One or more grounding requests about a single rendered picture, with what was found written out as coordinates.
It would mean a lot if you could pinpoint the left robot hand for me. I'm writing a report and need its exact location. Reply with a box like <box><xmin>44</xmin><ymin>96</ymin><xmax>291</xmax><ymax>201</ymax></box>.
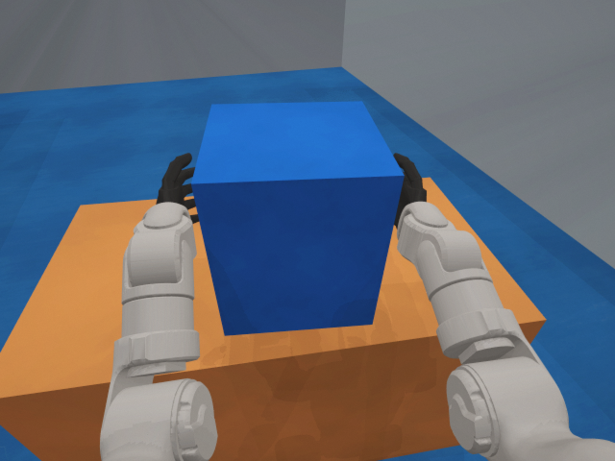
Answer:
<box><xmin>156</xmin><ymin>153</ymin><xmax>199</xmax><ymax>224</ymax></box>

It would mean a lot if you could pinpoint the pedestal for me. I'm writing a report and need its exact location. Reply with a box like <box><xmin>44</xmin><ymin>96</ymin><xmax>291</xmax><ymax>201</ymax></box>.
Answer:
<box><xmin>0</xmin><ymin>178</ymin><xmax>547</xmax><ymax>461</ymax></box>

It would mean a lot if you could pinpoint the carton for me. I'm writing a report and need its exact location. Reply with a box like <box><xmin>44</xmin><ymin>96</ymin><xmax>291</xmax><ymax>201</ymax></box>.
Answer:
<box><xmin>191</xmin><ymin>101</ymin><xmax>405</xmax><ymax>336</ymax></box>

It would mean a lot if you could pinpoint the right robot hand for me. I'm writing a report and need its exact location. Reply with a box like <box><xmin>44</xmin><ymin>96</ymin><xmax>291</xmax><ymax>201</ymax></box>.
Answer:
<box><xmin>393</xmin><ymin>153</ymin><xmax>427</xmax><ymax>229</ymax></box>

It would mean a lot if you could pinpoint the robot left forearm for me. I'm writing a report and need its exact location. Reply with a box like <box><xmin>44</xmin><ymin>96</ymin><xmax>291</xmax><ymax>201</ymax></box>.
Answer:
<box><xmin>100</xmin><ymin>202</ymin><xmax>200</xmax><ymax>461</ymax></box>

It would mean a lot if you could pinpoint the robot left upper arm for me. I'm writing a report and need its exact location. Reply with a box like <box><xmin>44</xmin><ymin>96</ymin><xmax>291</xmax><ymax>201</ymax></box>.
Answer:
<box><xmin>102</xmin><ymin>378</ymin><xmax>217</xmax><ymax>461</ymax></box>

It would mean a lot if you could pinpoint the robot right upper arm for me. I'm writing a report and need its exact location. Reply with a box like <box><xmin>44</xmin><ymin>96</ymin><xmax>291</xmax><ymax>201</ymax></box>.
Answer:
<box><xmin>447</xmin><ymin>356</ymin><xmax>615</xmax><ymax>461</ymax></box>

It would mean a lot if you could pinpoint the robot right forearm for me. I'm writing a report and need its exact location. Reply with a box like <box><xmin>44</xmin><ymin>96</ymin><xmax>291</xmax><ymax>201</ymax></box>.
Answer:
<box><xmin>397</xmin><ymin>202</ymin><xmax>569</xmax><ymax>425</ymax></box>

